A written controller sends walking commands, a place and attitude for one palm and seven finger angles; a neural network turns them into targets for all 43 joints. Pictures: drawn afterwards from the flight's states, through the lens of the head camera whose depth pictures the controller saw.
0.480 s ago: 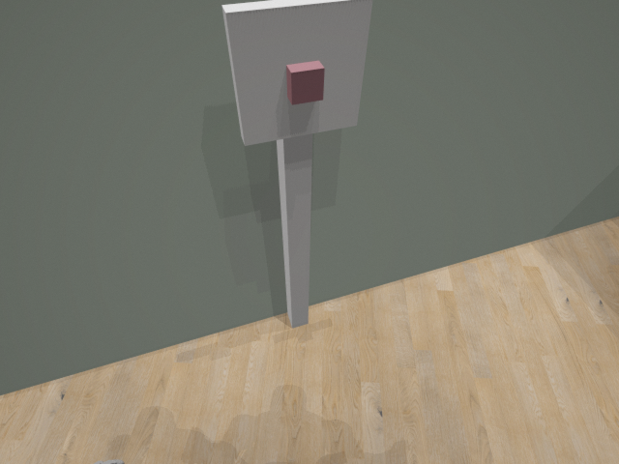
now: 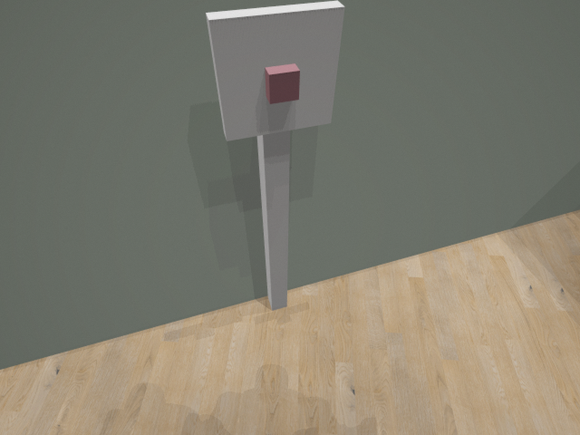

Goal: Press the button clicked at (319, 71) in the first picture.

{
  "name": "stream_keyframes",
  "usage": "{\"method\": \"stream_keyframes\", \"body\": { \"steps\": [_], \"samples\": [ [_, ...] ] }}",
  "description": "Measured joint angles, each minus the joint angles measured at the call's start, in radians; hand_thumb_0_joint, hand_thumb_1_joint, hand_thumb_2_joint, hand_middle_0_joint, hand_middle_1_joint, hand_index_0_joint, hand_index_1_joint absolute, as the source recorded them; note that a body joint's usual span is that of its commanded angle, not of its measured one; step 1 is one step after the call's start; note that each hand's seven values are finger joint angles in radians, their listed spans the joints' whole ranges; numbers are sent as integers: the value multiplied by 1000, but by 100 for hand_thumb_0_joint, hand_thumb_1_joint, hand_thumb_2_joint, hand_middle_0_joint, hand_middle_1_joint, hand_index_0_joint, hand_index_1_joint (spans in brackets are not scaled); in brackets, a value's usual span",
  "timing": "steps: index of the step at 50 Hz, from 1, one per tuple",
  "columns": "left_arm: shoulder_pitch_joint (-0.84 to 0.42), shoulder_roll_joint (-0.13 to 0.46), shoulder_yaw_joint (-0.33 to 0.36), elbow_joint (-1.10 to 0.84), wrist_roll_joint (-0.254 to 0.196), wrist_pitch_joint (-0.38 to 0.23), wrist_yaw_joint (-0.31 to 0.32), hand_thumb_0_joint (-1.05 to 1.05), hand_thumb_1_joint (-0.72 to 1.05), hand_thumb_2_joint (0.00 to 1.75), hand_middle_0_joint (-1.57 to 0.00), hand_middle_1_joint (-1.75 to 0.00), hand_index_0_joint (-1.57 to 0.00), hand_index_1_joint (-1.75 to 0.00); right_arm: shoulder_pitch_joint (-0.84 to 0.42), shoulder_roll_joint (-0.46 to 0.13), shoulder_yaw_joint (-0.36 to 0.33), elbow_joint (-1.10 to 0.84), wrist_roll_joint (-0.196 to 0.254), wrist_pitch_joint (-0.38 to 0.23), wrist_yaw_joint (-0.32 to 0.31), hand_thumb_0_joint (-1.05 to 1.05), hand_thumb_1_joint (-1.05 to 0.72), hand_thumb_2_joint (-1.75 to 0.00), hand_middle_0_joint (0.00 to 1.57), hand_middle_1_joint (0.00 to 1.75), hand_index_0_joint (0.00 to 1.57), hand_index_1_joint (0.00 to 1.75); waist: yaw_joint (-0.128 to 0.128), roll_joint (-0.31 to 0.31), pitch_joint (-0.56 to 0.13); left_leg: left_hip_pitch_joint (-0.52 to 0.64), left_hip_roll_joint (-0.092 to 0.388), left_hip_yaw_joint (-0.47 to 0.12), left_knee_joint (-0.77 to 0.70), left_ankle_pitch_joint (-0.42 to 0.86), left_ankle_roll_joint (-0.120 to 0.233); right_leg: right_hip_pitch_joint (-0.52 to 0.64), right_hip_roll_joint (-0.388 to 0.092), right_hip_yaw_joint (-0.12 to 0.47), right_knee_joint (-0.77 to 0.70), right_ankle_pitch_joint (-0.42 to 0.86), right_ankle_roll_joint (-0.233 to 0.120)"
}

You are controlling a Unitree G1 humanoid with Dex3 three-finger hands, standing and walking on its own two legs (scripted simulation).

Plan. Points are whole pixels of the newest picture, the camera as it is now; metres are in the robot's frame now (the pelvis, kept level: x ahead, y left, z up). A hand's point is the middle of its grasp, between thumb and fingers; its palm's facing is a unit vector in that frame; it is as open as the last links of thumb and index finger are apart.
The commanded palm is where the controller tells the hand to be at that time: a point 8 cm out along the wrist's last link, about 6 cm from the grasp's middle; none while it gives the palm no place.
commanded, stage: stand and wait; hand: left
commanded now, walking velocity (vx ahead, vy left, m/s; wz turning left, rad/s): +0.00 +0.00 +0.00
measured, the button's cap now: (281, 83) +0.64 +0.06 +0.17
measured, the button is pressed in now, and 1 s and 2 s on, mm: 0 0 0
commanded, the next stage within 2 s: look at it before walking up in 0.34 s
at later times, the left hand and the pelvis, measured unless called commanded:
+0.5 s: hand out of the picture +0.04 +0.20 -0.17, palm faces -0.01 -0.97 -0.26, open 7.4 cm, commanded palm none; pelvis +0.00 -0.01 +0.00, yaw +0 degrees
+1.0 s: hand out of the picture +0.01 +0.18 -0.17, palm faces +0.02 -0.97 -0.23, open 7.4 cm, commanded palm none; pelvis -0.01 -0.01 +0.00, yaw +0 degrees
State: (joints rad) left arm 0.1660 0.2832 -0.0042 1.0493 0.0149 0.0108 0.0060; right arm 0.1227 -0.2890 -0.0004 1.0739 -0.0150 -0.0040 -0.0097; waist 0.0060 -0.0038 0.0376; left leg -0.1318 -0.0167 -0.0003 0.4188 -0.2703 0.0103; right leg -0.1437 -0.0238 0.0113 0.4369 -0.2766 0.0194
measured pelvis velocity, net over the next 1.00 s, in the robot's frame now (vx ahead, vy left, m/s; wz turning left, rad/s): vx -0.01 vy -0.01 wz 0.00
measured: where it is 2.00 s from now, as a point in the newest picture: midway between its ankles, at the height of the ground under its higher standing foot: outside the picture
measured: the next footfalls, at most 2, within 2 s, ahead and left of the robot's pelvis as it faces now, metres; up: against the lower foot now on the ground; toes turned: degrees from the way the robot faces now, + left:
left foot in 1.90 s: +0.05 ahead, +0.11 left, +0.00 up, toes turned -23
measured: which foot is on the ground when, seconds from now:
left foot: down 0.00-1.00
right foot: down 0.00-1.00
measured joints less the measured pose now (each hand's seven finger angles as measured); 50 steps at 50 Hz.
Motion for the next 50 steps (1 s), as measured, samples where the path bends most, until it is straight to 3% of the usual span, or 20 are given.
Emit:
{"method": "stream_keyframes", "body": {
  "steps": [50],
  "samples": [
    [74, -81, 7, 59, -1, -11, 15, 1, 91, 90, -20, -30, -20, -30, 87, 81, -2, 71, 6, -5, -15, 1, -91, -90, 20, 30, 20, 29, -1, 3, -6, 5, 19, -9, -22, 21, -19, 6, 19, -10, -23, 20, -18]
  ]
}}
